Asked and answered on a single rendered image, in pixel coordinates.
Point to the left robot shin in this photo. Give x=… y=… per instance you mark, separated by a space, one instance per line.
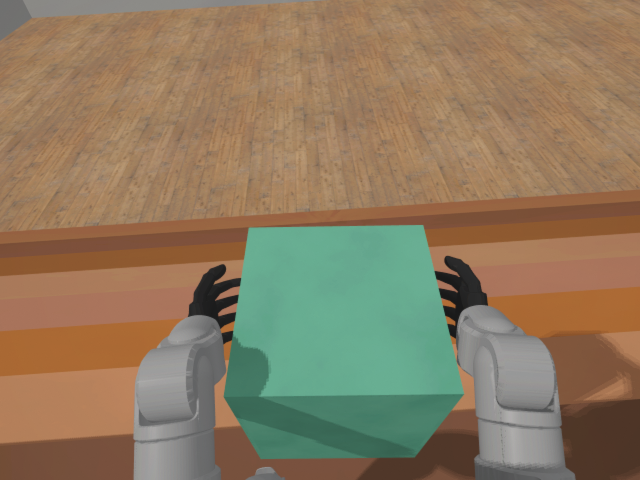
x=265 y=470

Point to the carton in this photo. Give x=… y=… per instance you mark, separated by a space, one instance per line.
x=340 y=347

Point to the right robot forearm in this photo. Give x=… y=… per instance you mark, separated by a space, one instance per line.
x=516 y=398

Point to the left robot hand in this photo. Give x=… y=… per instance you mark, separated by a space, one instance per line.
x=206 y=293

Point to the right robot hand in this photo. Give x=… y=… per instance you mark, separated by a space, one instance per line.
x=468 y=287

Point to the left robot forearm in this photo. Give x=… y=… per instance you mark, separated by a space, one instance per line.
x=174 y=404

